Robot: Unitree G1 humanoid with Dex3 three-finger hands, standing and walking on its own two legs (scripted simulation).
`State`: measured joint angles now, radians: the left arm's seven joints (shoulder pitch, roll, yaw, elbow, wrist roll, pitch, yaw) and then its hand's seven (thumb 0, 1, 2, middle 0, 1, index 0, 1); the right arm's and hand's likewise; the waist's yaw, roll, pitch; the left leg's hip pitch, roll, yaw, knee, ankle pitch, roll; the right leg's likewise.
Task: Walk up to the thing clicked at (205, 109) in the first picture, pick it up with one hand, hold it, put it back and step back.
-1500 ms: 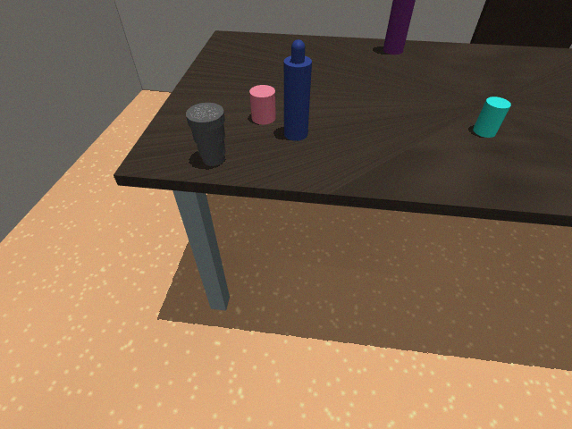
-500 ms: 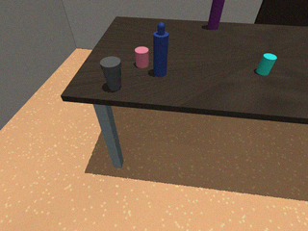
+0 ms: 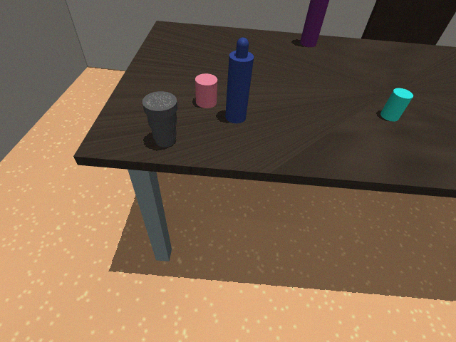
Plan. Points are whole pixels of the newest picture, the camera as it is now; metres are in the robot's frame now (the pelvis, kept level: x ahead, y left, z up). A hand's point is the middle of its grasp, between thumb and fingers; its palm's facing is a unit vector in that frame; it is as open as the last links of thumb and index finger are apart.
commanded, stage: walk up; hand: left
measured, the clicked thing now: (162, 122) +0.63 +0.16 +0.02
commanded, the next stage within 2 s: none
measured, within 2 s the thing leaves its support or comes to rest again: neither
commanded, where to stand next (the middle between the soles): +0.22 -0.01 m, yaw -5 degrees
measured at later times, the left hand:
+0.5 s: hand (126, 276) +0.30 +0.21 -0.13, palm faces -0.08 -0.93 -0.35, open 7.3 cm
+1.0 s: hand (106, 302) +0.27 +0.26 -0.19, palm faces -0.16 -0.93 -0.33, open 7.3 cm
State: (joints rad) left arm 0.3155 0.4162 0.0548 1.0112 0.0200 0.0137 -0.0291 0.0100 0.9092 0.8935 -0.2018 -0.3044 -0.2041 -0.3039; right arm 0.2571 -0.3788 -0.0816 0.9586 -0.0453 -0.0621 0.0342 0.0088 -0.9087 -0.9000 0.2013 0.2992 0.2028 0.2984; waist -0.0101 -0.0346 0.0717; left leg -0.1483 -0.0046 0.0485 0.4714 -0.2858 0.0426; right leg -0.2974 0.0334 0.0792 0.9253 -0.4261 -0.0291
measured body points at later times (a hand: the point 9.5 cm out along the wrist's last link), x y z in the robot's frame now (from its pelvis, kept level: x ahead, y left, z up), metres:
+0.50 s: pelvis +0.16 -0.02 -0.01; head +0.19 -0.04 +0.44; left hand +0.30 +0.26 -0.11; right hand +0.18 -0.32 -0.14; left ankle +0.10 +0.13 -0.65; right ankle +0.23 -0.11 -0.74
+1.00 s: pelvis +0.17 +0.00 -0.02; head +0.22 +0.03 +0.43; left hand +0.27 +0.31 -0.16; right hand +0.22 -0.33 -0.10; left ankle +0.26 +0.10 -0.74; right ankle +0.10 -0.16 -0.69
